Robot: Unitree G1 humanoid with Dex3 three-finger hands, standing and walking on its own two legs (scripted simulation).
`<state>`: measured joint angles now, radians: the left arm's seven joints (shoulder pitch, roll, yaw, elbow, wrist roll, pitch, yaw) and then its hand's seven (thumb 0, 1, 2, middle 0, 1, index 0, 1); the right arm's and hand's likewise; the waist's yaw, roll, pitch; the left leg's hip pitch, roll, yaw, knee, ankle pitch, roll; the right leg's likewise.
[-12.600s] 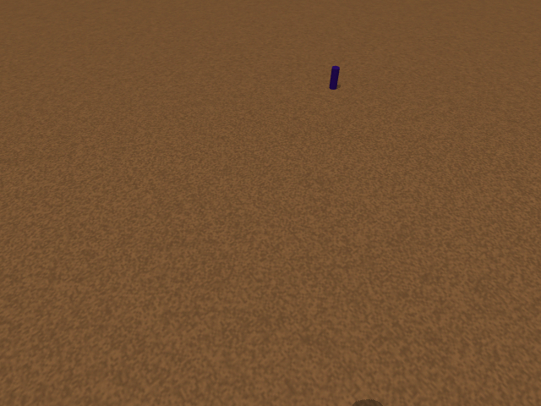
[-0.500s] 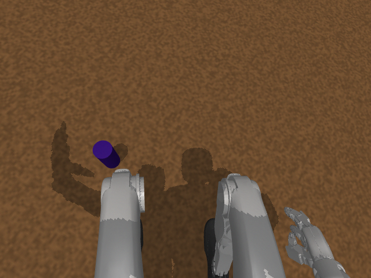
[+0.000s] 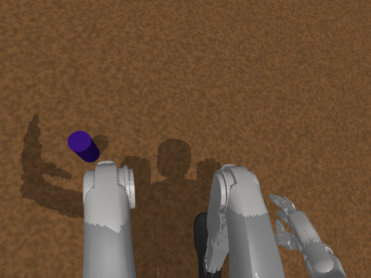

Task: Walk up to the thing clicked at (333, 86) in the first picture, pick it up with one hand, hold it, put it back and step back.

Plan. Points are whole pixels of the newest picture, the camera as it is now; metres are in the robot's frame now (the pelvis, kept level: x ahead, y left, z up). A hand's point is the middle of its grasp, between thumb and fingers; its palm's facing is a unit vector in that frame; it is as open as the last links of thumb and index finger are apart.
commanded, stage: approach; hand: left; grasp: from the side
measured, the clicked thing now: (85, 148) +0.39 +0.26 -0.27
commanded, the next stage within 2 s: close in in 0.20 s
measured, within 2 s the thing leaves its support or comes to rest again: leaves its support in 1.96 s
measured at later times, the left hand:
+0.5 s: hand (60, 157) +0.35 +0.30 -0.22, palm faces +0.05 -1.00 +0.06, open 17.6 cm
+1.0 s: hand (78, 156) +0.36 +0.27 -0.23, palm faces +0.12 -0.99 +0.03, open 17.2 cm
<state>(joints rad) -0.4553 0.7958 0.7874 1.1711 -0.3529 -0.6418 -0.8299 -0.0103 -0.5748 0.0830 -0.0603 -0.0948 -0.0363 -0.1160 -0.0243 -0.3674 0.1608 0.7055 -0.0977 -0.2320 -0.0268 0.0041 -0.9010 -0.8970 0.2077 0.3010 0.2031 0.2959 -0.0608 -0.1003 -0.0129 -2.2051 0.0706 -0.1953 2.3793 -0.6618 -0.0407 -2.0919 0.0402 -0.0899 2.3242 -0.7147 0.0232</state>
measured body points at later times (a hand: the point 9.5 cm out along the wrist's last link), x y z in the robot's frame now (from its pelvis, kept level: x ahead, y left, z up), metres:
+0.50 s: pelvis +0.00 +0.01 -0.06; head +0.21 +0.17 +0.30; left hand +0.35 +0.36 -0.22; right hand +0.21 -0.23 -0.10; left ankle +0.09 +0.14 -0.31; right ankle +0.10 -0.12 -0.31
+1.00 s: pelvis -0.02 +0.03 -0.07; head +0.18 +0.20 +0.29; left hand +0.35 +0.32 -0.23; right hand +0.17 -0.22 -0.09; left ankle +0.09 +0.14 -0.31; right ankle +0.10 -0.12 -0.31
